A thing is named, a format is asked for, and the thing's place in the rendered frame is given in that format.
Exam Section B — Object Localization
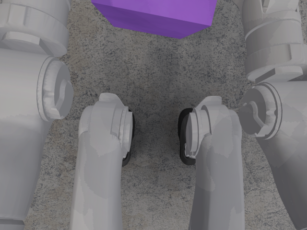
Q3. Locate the right robot forearm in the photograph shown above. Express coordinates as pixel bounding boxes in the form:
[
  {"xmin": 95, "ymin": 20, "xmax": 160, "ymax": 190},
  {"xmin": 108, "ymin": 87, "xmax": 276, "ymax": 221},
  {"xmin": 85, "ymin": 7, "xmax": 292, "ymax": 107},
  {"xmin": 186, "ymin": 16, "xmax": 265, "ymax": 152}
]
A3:
[{"xmin": 232, "ymin": 0, "xmax": 307, "ymax": 84}]

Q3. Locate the right robot thigh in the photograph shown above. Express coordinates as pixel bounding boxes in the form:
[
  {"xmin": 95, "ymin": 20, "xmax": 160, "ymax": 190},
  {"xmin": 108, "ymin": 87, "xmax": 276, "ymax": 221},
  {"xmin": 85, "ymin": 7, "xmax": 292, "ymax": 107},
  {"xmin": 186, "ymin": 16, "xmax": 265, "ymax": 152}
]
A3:
[{"xmin": 186, "ymin": 104, "xmax": 245, "ymax": 230}]

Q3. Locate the right robot upper arm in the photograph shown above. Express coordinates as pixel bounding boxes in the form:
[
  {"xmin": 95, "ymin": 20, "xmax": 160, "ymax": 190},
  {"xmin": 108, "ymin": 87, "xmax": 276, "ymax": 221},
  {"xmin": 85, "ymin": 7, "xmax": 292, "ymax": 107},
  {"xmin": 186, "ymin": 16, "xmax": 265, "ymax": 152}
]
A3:
[{"xmin": 238, "ymin": 81, "xmax": 307, "ymax": 230}]

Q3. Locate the left robot upper arm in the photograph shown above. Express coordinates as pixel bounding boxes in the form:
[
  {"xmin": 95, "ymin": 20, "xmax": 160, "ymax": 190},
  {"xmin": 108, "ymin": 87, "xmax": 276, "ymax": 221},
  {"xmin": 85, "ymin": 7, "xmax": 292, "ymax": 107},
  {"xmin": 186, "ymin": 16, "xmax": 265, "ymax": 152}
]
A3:
[{"xmin": 0, "ymin": 48, "xmax": 74, "ymax": 230}]

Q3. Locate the carton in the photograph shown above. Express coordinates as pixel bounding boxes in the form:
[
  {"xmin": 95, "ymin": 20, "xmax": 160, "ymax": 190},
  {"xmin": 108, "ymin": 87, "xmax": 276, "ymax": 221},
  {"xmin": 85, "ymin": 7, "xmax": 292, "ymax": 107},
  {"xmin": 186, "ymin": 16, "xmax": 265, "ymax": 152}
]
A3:
[{"xmin": 91, "ymin": 0, "xmax": 217, "ymax": 39}]

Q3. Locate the right robot foot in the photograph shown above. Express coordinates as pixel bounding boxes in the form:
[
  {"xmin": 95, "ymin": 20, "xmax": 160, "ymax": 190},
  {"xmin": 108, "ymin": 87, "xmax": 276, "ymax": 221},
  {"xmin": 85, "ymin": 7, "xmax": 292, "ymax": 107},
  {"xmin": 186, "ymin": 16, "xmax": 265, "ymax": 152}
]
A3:
[{"xmin": 178, "ymin": 108, "xmax": 196, "ymax": 165}]

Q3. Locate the left robot forearm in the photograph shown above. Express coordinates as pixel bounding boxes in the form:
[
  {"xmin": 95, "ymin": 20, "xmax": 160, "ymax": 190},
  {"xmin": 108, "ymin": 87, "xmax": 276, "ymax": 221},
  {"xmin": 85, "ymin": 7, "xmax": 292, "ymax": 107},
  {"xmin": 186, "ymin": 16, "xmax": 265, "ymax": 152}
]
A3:
[{"xmin": 0, "ymin": 0, "xmax": 71, "ymax": 57}]

